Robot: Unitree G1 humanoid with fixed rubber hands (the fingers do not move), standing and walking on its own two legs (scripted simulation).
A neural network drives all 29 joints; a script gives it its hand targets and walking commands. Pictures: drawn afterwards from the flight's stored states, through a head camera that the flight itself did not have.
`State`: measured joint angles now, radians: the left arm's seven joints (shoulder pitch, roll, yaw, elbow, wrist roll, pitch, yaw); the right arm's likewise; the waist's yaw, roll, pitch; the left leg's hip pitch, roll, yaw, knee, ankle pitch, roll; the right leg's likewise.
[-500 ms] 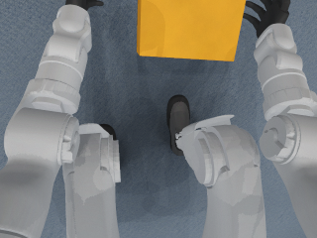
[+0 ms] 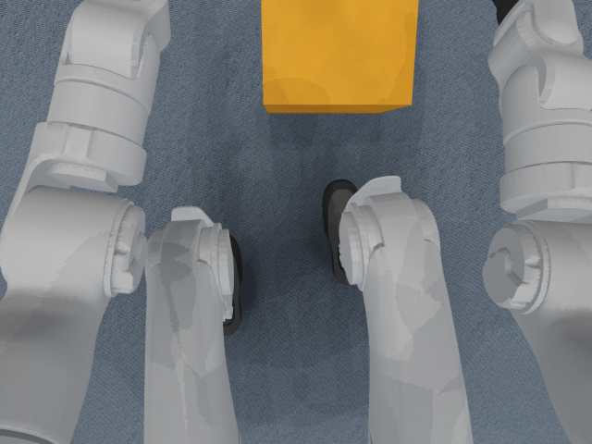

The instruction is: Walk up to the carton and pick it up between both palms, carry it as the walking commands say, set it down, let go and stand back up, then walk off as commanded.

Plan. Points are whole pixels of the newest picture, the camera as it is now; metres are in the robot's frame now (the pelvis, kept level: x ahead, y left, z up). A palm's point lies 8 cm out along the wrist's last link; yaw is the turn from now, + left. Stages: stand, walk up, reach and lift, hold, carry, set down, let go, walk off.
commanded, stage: set down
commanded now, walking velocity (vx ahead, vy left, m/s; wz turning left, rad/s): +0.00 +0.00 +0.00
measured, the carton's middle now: (330, 39) +0.54 -0.12 -0.34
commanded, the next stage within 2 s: let go in 0.94 s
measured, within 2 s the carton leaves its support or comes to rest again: neither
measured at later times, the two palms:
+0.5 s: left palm out of the picture +0.59 +0.08 -0.01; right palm out of the picture +0.51 -0.26 -0.01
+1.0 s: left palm out of the picture +0.61 +0.08 +0.11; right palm out of the picture +0.53 -0.27 +0.12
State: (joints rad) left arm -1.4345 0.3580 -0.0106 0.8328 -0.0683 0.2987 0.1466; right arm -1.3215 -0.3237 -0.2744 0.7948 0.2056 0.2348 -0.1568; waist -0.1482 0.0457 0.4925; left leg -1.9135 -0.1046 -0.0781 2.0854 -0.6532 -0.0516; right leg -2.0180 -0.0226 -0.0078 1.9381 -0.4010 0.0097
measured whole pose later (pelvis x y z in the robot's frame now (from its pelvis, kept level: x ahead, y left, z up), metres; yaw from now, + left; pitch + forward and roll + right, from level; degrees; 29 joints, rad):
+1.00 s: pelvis +0.07 +0.01 +0.22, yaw +0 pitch +41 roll -1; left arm -1.22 0.25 0.08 0.93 -0.03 0.25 0.10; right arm -1.09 -0.29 -0.30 0.87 0.03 0.19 0.01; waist -0.14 0.08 0.05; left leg -1.47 -0.08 -0.09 1.20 -0.44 -0.01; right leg -1.54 -0.02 0.00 1.08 -0.25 0.03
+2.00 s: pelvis +0.14 +0.02 +0.34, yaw -1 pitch -1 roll -2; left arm 0.22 0.14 0.09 0.47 0.01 0.09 -0.04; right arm 0.18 -0.21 -0.07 0.46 0.01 0.13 0.09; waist -0.05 0.06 0.06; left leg -0.19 -0.02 -0.09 0.58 -0.38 0.02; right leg -0.27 0.00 0.00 0.51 -0.22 0.04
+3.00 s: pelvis +0.16 +0.00 +0.34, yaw -1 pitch -3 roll +0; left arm 0.22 0.28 0.09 0.70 0.01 0.02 -0.01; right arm 0.18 -0.26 -0.06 0.59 -0.02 0.03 -0.01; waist 0.00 0.03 0.06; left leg -0.10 -0.01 -0.09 0.52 -0.37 -0.01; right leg -0.23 0.01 0.00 0.54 -0.26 0.01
